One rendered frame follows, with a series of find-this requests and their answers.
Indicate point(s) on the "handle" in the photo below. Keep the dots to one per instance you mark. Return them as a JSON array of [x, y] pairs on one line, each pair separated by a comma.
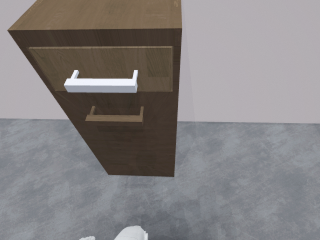
[[115, 120], [101, 85]]

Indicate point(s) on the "cabinet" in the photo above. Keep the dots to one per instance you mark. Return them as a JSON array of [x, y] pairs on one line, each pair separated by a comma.
[[148, 150]]

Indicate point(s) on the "robot left thigh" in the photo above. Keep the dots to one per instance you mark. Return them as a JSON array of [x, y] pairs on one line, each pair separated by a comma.
[[132, 233]]

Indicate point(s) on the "drawer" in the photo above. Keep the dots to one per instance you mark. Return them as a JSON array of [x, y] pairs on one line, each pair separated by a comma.
[[153, 63]]

